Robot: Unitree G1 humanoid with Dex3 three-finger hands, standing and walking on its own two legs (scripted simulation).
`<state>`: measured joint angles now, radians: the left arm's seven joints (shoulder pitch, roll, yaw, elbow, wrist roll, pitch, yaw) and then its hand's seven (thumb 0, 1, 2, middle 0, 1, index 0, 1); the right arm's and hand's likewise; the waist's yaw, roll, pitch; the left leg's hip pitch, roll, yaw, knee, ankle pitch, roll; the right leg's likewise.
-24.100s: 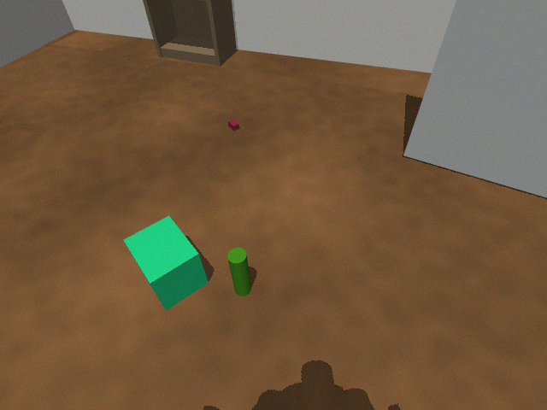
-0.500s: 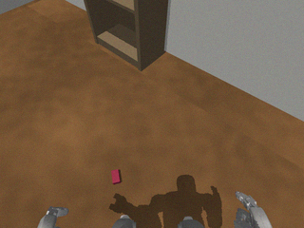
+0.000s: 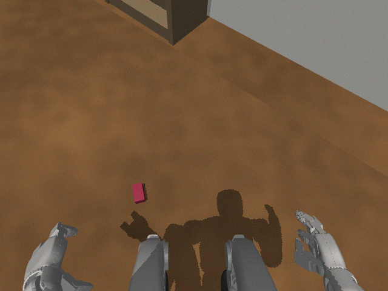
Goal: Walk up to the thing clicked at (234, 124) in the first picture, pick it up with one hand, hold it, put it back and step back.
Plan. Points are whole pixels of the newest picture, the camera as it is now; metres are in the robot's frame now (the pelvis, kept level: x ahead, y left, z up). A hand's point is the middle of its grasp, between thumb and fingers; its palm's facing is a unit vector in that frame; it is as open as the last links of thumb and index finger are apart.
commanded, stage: rise first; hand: left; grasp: from above
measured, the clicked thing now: (138, 193) +0.47 +0.23 -0.58
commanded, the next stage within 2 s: none
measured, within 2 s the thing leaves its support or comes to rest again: neither
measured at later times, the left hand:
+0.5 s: hand (100, 217) +0.33 +0.29 -0.32, palm faces -0.45 -0.18 -0.87, open 13.8 cm
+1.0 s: hand (113, 203) +0.38 +0.28 -0.39, palm faces -0.43 -0.08 -0.90, open 14.1 cm
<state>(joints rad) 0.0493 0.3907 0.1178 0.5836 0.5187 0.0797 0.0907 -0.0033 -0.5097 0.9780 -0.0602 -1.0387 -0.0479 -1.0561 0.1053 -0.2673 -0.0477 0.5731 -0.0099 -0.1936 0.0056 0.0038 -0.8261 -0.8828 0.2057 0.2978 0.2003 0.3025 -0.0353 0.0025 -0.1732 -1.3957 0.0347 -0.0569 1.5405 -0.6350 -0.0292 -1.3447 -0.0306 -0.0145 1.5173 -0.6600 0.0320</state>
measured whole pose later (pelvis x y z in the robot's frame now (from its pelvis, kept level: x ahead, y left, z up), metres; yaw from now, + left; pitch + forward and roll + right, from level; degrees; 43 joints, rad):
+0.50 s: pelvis -0.07 +0.00 -0.18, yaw -3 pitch +33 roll -4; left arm -0.61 0.59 0.11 1.05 0.99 -0.12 0.22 0.00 -0.47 0.98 -0.10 -1.02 -0.10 -1.03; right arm 0.12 -0.26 -0.05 0.75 -0.05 -0.09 0.05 0.00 -0.85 -0.89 0.20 0.30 0.20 0.30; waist -0.08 0.02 -0.11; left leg -2.07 0.03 -0.12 2.12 -0.64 -0.04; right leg -2.01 0.00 -0.02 2.09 -0.67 0.03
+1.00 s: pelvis -0.06 +0.01 -0.23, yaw -5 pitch +34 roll -6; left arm -0.87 0.64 0.11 1.40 1.16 -0.09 0.42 0.00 -0.50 0.98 -0.09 -0.97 -0.09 -0.98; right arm 0.11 -0.25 -0.01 0.78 -0.12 -0.08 0.10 0.00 -0.88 -0.89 0.20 0.30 0.20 0.30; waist -0.17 0.00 -0.10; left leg -2.24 0.02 -0.13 2.29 -0.66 -0.03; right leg -2.16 0.01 -0.02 2.24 -0.68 0.05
